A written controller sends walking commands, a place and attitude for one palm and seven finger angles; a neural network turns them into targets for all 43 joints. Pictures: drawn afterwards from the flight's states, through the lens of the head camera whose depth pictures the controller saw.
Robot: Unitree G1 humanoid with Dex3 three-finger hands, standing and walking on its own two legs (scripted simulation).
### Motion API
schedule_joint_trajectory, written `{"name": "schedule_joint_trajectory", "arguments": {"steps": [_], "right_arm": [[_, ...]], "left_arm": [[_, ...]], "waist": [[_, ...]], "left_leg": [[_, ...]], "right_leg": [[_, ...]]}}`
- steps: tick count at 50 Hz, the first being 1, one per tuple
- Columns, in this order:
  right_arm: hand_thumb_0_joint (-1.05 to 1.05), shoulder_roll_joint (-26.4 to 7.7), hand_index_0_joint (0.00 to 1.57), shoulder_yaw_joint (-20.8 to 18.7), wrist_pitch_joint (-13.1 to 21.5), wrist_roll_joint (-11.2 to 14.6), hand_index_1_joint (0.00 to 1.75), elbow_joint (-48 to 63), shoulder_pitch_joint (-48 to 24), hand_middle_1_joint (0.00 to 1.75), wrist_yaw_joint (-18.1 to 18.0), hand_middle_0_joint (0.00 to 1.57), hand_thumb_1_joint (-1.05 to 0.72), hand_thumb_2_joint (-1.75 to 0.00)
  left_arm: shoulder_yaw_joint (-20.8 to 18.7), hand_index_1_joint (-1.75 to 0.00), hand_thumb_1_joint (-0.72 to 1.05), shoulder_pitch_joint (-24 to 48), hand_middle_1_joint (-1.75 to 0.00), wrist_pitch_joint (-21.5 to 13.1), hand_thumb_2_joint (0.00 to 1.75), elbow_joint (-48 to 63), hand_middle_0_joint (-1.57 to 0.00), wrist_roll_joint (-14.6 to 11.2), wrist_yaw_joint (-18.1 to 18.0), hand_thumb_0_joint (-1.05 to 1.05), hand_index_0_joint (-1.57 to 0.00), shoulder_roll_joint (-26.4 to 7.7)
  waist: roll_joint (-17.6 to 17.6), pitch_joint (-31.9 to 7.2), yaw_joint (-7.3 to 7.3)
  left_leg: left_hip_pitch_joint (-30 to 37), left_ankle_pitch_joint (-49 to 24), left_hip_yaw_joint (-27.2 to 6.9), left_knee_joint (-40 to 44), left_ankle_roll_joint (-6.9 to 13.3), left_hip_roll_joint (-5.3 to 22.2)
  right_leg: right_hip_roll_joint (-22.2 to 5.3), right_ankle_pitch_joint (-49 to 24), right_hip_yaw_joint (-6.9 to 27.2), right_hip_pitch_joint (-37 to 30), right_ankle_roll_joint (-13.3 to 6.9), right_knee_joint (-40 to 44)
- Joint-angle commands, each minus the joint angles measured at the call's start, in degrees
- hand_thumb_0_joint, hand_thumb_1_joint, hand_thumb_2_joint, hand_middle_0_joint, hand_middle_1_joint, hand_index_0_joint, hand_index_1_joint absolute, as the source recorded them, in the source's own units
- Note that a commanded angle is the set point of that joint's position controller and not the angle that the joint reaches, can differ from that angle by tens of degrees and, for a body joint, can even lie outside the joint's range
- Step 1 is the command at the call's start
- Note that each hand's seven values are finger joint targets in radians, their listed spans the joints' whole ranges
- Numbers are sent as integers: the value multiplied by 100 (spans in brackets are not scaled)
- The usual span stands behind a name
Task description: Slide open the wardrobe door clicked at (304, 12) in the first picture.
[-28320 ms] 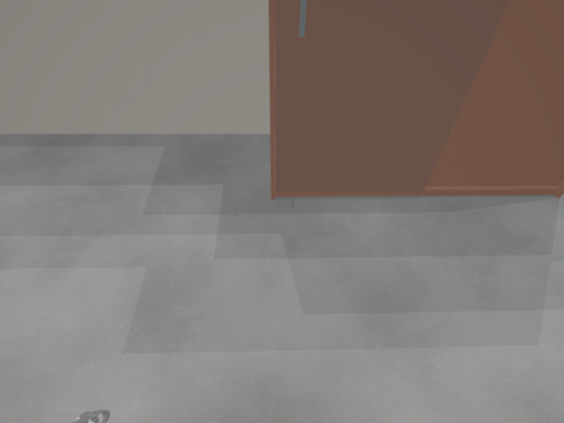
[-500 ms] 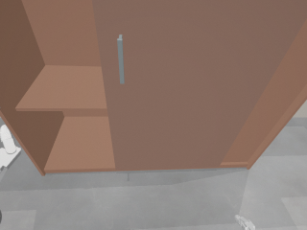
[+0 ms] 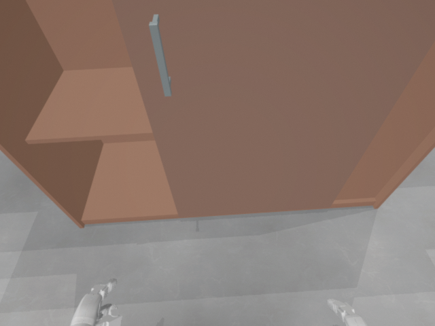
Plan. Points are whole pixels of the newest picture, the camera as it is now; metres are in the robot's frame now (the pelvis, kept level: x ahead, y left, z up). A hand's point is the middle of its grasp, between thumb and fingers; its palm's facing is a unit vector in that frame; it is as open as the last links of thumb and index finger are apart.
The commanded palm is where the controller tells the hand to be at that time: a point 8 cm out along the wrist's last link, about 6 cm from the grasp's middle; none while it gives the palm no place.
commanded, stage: let the arm hang, fingers relaxed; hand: left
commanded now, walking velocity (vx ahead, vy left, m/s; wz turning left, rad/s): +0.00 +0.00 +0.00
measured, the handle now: (162, 58) +0.64 +0.14 +0.15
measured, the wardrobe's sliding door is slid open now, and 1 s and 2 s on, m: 0.48 0.48 0.48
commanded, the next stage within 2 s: look to check the result in 0.88 s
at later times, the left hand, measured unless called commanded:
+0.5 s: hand out of the picture +0.02 +0.18 -0.15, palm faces +0.02 -0.98 -0.19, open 7.4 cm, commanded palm none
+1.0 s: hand out of the picture -0.02 +0.20 -0.15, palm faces +0.01 -0.99 -0.16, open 7.4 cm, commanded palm none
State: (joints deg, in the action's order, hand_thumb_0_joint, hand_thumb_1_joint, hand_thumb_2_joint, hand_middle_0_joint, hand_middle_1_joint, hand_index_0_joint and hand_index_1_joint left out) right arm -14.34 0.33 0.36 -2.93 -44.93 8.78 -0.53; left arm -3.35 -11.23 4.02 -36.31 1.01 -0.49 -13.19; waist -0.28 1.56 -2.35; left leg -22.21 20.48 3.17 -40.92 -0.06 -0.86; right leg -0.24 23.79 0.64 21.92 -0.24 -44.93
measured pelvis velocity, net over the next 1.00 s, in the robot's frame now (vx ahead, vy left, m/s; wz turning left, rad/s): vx -0.01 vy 0.04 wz -0.01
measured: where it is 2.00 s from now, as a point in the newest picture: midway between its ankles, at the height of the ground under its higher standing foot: outside the picture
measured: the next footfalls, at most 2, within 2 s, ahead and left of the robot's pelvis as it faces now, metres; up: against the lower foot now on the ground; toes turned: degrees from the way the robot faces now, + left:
left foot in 0.26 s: +0.00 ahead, +0.11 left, +0.00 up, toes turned +2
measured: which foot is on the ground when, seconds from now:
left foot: down 0.00-0.02, up 0.04-0.24, down 0.26-1.00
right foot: down 0.00-1.00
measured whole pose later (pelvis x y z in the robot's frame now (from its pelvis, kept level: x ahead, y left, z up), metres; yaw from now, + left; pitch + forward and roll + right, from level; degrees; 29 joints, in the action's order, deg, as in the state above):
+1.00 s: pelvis -0.01 +0.04 +0.03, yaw +0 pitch -1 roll -1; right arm -7.2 1.0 0.2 -0.9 -65.9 17.5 -2.5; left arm 0.3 -15.0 0.3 -66.2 0.4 -1.7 -8.4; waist -0.5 2.2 -0.4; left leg -6.8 14.4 3.3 -21.8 3.8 -2.6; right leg 0.3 11.9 0.8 9.3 0.3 -21.9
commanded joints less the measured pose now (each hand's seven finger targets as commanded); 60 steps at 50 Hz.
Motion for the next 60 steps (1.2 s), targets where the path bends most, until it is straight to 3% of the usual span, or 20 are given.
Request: {"name": "schedule_joint_trajectory", "arguments": {"steps": [1, 2, 3, 4, 5, 6, 8, 10, 11, 12, 13, 14, 16, 17, 20, 24, 35, 39, 60], "right_arm": [[0, -339, 20, -222, -57, 170, 30, 185, -61, 30, -100, 20, -90, -90], [0, -331, 20, -266, -119, 162, 30, 19, -53, 30, -118, 20, -90, -90], [0, -319, 20, -299, -143, 169, 30, -155, 54, 30, -133, 20, -90, -90], [0, -267, 20, -338, -141, 152, 30, -257, 168, 30, -148, 20, -90, -90], [0, -167, 20, -347, -151, 155, 30, -344, 224, 30, -155, 20, -90, -90], [0, -106, 20, -335, -157, 180, 30, -426, 275, 30, -160, 20, -90, -90], [0, -50, 20, -308, -167, 211, 30, -575, 354, 30, -166, 20, -90, -90], [0, -71, 20, -275, -140, 231, 30, -779, 595, 30, -172, 20, -90, -90], [0, -130, 20, -273, -105, 232, 30, -904, 705, 30, -183, 20, -90, -90], [0, -319, 20, -286, -56, 204, 30, -971, 649, 30, -217, 20, -90, -90], [0, -374, 20, -275, -61, 182, 30, -1024, 573, 30, -242, 20, -90, -90], [0, -312, 20, -245, -89, 186, 30, -1072, 595, 30, -245, 20, -90, -90], [0, -137, 20, -163, -91, 188, 30, -1283, 654, 30, -262, 20, -90, -90], [0, -144, 20, -139, -82, 187, 30, -1348, 661, 30, -265, 20, -90, -90], [0, -152, 20, -103, -44, 194, 30, -1485, 671, 30, -261, 20, -90, -90], [0, -117, 20, -84, -16, 197, 30, -1658, 726, 30, -247, 20, -90, -90], [0, -25, 20, -40, 64, 187, 30, -1884, 1002, 30, -250, 20, -90, -90], [0, -25, 20, -45, 56, 198, 30, -1912, 1061, 30, -251, 20, -90, -90], [0, 46, 20, -81, 92, 210, 30, -1924, 1235, 30, -266, 20, -90, -90]], "left_arm": [[-28, -30, 90, -703, -30, -530, 90, -568, -20, 50, -61, 0, -20, -1061], [17, -30, 90, -547, -30, -557, 90, -816, -20, 58, -80, 0, -20, -1007], [34, -30, 90, -407, -30, -571, 90, -1021, -20, 69, -97, 0, -20, -872], [-74, -30, 90, -433, -30, -594, 90, -1105, -20, 106, -147, 0, -20, -713], [-109, -30, 90, -471, -30, -602, 90, -1204, -20, 102, -170, 0, -20, -643], [-89, -30, 90, -490, -30, -595, 90, -1315, -20, 85, -187, 0, -20, -651], [-44, -30, 90, -468, -30, -571, 90, -1541, -20, 65, -190, 0, -20, -616], [7, -30, 90, -363, -30, -544, 90, -1746, -20, 13, -190, 0, -20, -554], [36, -30, 90, -333, -30, -546, 90, -1847, -20, -28, -186, 0, -20, -542], [80, -30, 90, -418, -30, -546, 90, -1908, -20, -61, -177, 0, -20, -429], [129, -30, 90, -506, -30, -519, 90, -1967, -20, -44, -188, 0, -20, -307], [161, -30, 90, -478, -30, -480, 90, -2020, -20, 11, -196, 0, -20, -215], [187, -30, 90, -378, -30, -456, 90, -2221, -20, -41, -160, 0, -20, -273], [202, -30, 90, -363, -30, -455, 90, -2290, -20, -54, -147, 0, -20, -284], [245, -30, 90, -402, -30, -460, 90, -2482, -20, -54, -125, 0, -20, -279], [282, -30, 90, -410, -30, -462, 90, -2637, -20, -36, -121, 0, -20, -219], [284, -30, 90, -513, -30, -477, 90, -2764, -20, -58, -133, 0, -20, -143], [297, -30, 90, -555, -30, -458, 90, -2782, -20, -45, -140, 0, -20, -98], [300, -30, 90, -800, -30, -439, 90, -2884, -20, -17, -157, 0, -20, 25]], "waist": [[-1160, -870, 323], [-1041, -662, 297], [-522, -533, 214], [-204, -666, 164], [62, -773, 206], [96, -824, 214], [-158, -772, 210], [-578, -744, 114], [-547, -794, 78], [-212, -839, 153], [-54, -831, 220], [-77, -618, 194], [410, -428, 137], [422, -391, 154], [163, -366, 192], [45, 91, 202], [103, 81, 225], [63, 328, 225], [154, 271, 184]], "left_leg": [[-220, 270, -279, -222, -49, 12], [-214, 923, -471, -679, -31, 53], [-228, 868, -516, -947, -32, 65], [-265, 822, -518, -918, -32, 129], [-315, 789, -439, -895, -49, 117], [-285, 756, -408, -702, -51, 150], [13, 547, -347, 1, -32, 169], [584, -235, -317, 1263, 14, 183], [1103, -1231, -387, 1849, 82, 277], [1667, -2484, -605, 1771, 223, 649], [1877, -2670, -599, 1478, 293, 853], [1767, -2355, -580, 1406, 269, 905], [1653, -2418, -587, 1666, 225, 817], [1598, -2405, -608, 1785, 219, 832], [1615, -2202, -602, 1980, 226, 825], [1430, -1730, -624, 2226, 228, 760], [1401, -1911, -648, 2332, 269, 738], [1329, -1744, -669, 2401, 288, 726], [1297, -1547, -760, 2428, 361, 727]], "right_leg": [[-1605, -3914, 2213, -1582, -534, 2307], [-1736, -4387, 2325, -1480, -708, 2436], [-1634, -4810, 2175, -1558, -824, 2351], [-1564, -5465, 1960, -1841, -873, 2120], [-1510, -5863, 1761, -2203, -931, 2003], [-1473, -5885, 1608, -2400, -1004, 1971], [-1310, -5600, 1304, -2438, -997, 2013], [-1040, -5444, 961, -2383, -693, 1929], [-901, -5115, 809, -2174, -420, 1856], [-638, -4399, 616, -1729, -123, 1935], [-509, -3480, 570, -1395, 31, 2261], [-449, -2860, 572, -1250, 40, 2482], [-476, -3004, 499, -1375, -99, 2413], [-450, -2927, 477, -1455, -141, 2394], [-458, -2646, 419, -1516, -165, 2498], [-455, -2179, 470, -1328, -174, 2653], [-505, -2130, 428, -1415, -174, 2589], [-465, -1882, 416, -1233, -161, 2586], [-456, -1719, 367, -1082, -113, 2419]]}}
